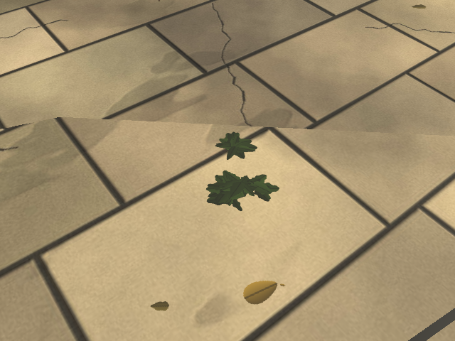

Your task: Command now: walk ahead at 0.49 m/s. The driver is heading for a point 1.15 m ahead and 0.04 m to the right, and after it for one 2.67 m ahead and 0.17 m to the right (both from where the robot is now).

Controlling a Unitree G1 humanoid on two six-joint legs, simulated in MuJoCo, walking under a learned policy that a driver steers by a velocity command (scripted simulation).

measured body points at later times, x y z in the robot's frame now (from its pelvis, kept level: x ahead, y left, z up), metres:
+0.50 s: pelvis +0.28 -0.05 +0.00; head +0.31 -0.06 +0.45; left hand +0.29 +0.20 -0.14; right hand +0.33 -0.30 -0.15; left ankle +0.29 +0.09 -0.67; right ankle +0.29 -0.11 -0.75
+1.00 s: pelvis +0.38 -0.03 -0.01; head +0.38 -0.02 +0.44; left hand +0.38 +0.19 -0.17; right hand +0.41 -0.25 -0.16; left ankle +0.44 +0.05 -0.75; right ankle +0.35 -0.13 -0.74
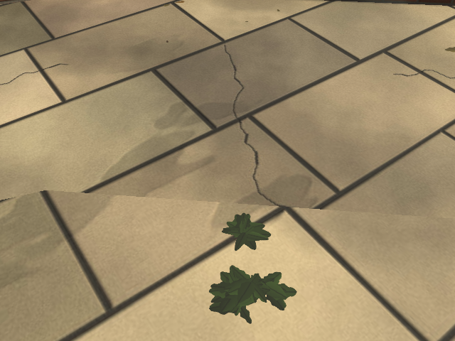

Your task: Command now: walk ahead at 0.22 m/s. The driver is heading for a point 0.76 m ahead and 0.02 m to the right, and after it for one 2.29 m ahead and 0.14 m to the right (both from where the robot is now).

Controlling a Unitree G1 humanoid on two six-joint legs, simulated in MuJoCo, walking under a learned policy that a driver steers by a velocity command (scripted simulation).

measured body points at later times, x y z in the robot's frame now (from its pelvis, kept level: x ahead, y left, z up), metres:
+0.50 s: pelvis +0.14 +0.04 +0.00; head +0.16 +0.06 +0.45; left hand +0.06 +0.27 -0.16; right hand +0.27 -0.20 -0.13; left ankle +0.17 +0.12 -0.74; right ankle +0.01 -0.09 -0.68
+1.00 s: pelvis +0.40 +0.02 -0.01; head +0.44 +0.01 +0.43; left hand +0.54 +0.26 -0.14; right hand +0.35 -0.22 -0.17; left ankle +0.23 +0.12 -0.65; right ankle +0.49 -0.05 -0.74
